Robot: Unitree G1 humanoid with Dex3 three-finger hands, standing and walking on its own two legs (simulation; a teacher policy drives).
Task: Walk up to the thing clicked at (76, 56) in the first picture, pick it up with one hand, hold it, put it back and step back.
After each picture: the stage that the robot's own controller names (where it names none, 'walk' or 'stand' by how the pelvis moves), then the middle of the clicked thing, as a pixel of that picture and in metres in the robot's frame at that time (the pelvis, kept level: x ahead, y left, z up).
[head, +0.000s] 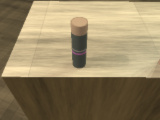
stand; (79, 45) +0.57 +0.03 +0.01
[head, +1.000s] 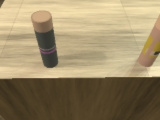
walk; (46, 42) +0.52 +0.18 +0.04
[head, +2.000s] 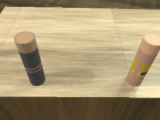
walk; (32, 61) +0.47 +0.22 +0.01
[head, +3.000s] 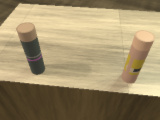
stand; (32, 51) +0.54 +0.25 +0.01
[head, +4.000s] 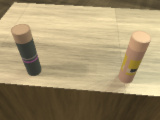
stand; (28, 52) +0.53 +0.25 +0.00
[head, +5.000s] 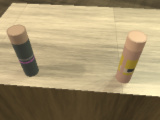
stand; (25, 53) +0.53 +0.27 +0.00
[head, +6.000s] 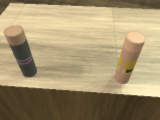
stand; (22, 54) +0.52 +0.27 +0.00
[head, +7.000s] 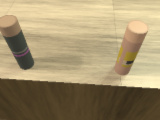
rise first; (18, 45) +0.53 +0.28 +0.01
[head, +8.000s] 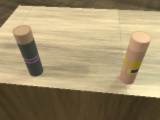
go down; (30, 53) +0.53 +0.28 +0.01
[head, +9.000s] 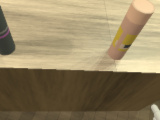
go down; out of the picture +0.54 +0.26 +0.06
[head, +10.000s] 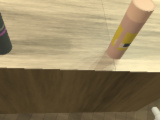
approach; out of the picture +0.53 +0.26 +0.07
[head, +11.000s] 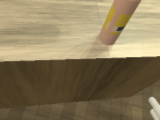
close in; out of the picture +0.53 +0.28 +0.10
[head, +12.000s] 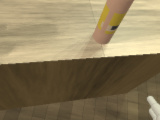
lift; out of the picture +0.53 +0.27 +0.10
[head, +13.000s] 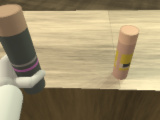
lift; (22, 55) +0.34 +0.17 +0.21
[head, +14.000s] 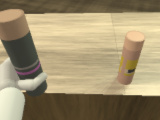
hold; (25, 58) +0.34 +0.17 +0.20
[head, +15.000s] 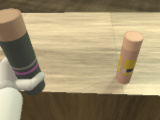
hold; (22, 58) +0.33 +0.18 +0.20
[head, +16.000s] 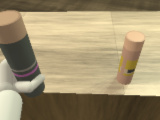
hold; (22, 60) +0.33 +0.18 +0.19
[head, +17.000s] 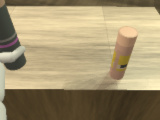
crouch; (2, 32) +0.42 +0.23 +0.22
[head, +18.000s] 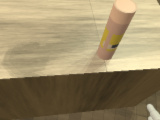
lower; out of the picture +0.51 +0.28 +0.15
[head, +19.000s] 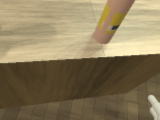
lower; out of the picture +0.52 +0.28 +0.10
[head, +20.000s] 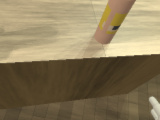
lower; out of the picture +0.52 +0.27 +0.10
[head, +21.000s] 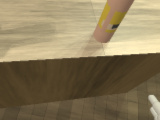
lower; out of the picture +0.52 +0.28 +0.10
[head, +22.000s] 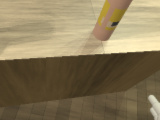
lower; out of the picture +0.52 +0.28 +0.11
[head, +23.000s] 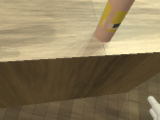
open; out of the picture +0.52 +0.28 +0.11
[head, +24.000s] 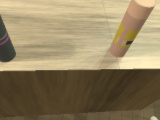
sink last; out of the picture +0.50 +0.26 +0.08
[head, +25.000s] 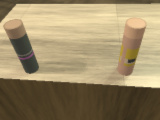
stand; (23, 49) +0.53 +0.29 +0.06
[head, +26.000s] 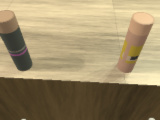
stand; (15, 44) +0.50 +0.28 +0.07
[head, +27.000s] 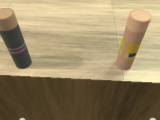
stand; (15, 42) +0.52 +0.28 +0.07
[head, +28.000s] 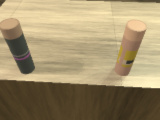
stand; (19, 49) +0.52 +0.28 +0.04
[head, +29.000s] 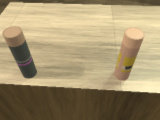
stand; (22, 55) +0.51 +0.28 +0.01
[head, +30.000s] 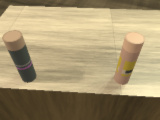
stand; (21, 59) +0.50 +0.27 +0.00
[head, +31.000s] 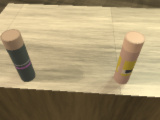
stand; (20, 58) +0.50 +0.28 +0.00
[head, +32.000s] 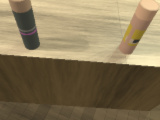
walk; (26, 23) +0.58 +0.23 +0.02
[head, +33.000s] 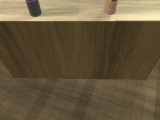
walk; out of the picture +0.87 +0.32 +0.03
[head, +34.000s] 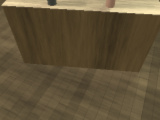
stand; out of the picture +1.18 +0.24 +0.03
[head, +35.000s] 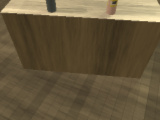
stand; out of the picture +1.12 +0.24 +0.01
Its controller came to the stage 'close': yes
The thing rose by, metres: 0.21
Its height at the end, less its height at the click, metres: +0.00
